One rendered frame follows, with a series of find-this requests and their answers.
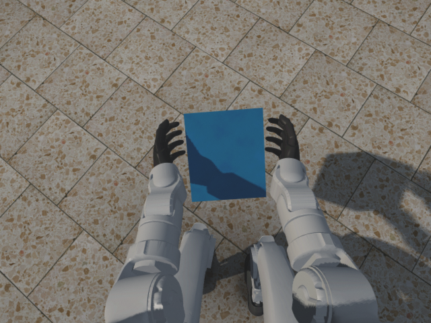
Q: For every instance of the right robot forearm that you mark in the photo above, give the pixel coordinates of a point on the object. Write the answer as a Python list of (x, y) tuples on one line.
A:
[(310, 241)]

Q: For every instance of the left robot upper arm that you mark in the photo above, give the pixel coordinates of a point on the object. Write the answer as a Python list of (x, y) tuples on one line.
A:
[(150, 298)]

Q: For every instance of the left robot hand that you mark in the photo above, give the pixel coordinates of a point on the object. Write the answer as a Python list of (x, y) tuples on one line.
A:
[(161, 153)]

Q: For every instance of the robot left shin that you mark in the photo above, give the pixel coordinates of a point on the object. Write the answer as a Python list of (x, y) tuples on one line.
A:
[(197, 226)]

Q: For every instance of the right robot hand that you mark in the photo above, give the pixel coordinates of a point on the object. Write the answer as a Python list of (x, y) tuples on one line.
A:
[(289, 143)]

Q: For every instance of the carton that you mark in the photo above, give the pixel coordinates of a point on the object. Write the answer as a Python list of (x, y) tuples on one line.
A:
[(226, 154)]

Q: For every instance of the right robot upper arm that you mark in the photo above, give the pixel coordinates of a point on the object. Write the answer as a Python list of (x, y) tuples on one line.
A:
[(331, 294)]

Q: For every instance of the robot right foot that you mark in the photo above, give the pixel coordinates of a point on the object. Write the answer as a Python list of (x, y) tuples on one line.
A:
[(256, 308)]

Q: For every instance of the left robot forearm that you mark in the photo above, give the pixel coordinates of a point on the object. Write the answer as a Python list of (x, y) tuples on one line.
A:
[(156, 246)]

